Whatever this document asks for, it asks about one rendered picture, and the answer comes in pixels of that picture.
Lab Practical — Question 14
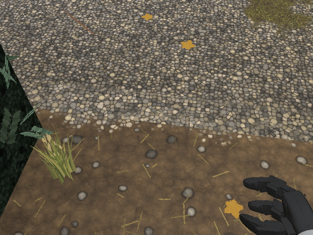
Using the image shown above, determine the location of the robot right hand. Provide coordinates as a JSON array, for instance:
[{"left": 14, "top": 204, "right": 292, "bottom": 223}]
[{"left": 239, "top": 175, "right": 313, "bottom": 235}]

